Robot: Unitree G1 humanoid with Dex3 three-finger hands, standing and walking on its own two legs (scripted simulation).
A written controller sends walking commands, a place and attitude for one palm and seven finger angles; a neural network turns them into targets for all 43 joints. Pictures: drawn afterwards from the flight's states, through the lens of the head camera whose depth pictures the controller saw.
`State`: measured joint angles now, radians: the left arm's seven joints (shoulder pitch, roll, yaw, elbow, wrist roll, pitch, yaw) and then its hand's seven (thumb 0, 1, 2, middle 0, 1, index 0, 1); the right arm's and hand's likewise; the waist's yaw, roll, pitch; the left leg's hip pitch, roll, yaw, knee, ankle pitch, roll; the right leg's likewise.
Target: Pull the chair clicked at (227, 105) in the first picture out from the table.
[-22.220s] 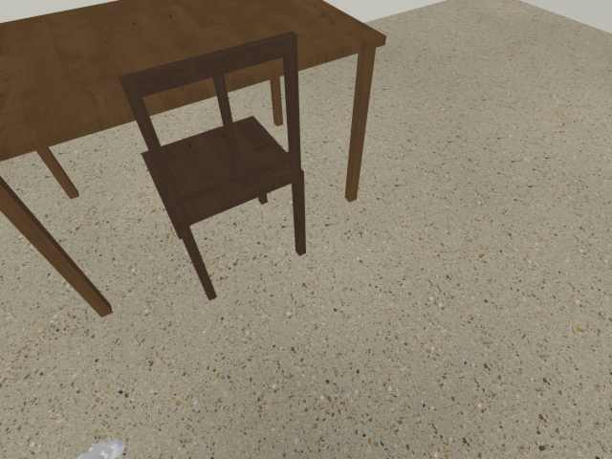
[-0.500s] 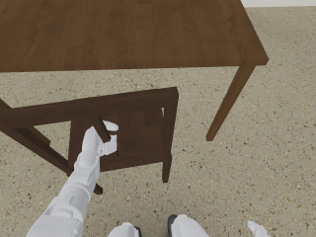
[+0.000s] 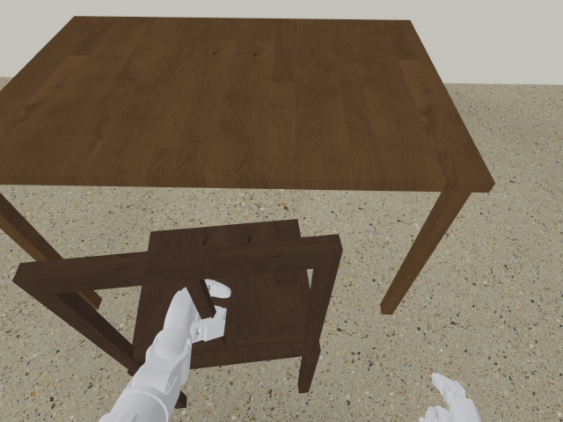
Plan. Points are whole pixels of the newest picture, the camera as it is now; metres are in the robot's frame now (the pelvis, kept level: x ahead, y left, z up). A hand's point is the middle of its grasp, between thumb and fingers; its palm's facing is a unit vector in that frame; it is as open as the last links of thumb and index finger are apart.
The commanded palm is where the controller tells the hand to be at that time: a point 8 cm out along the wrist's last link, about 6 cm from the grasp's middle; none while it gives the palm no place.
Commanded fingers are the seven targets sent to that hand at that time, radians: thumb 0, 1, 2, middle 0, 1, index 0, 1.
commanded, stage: stop walking, hand still on the chair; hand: left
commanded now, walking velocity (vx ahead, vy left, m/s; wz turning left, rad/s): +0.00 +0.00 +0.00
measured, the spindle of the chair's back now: (209, 315) +0.30 +0.14 -0.09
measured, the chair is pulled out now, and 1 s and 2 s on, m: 0.16 0.16 0.16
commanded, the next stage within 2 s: open the thumb and straighten the fingers in 0.32 s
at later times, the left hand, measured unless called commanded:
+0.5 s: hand (217, 320) +0.28 +0.12 -0.07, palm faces -0.04 -0.99 -0.13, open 5.7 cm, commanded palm +0.26 +0.17 -0.05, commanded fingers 0.00 0.30 0.61 -0.50 -1.45 -0.50 -1.45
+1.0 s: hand (218, 321) +0.29 +0.12 -0.08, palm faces -0.04 -0.99 -0.13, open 15.4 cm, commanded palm +0.26 +0.18 -0.06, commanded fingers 0.00 -0.55 0.20 0.00 0.00 0.00 0.00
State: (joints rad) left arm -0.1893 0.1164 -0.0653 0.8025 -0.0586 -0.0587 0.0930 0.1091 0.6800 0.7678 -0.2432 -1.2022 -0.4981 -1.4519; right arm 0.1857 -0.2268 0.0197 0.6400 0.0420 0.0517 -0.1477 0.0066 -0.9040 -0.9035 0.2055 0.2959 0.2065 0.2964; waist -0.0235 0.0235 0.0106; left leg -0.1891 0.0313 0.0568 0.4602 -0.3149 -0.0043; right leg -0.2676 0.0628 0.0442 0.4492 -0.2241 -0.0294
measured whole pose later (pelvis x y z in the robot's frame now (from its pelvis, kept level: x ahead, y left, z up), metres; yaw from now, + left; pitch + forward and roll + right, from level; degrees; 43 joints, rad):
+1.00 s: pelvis -0.04 +0.00 -0.05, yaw +4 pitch +11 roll +0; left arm -0.29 0.12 -0.02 0.62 -0.04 0.17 0.01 0.00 -0.50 0.22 -0.22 -0.67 -0.23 -0.68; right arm 0.25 -0.24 0.02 0.60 0.04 0.02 -0.02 0.01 -0.91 -0.90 0.20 0.30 0.20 0.30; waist -0.05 0.04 -0.11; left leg -0.63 -0.01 0.01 0.87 -0.43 0.01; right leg -0.69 0.01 -0.01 0.87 -0.36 -0.02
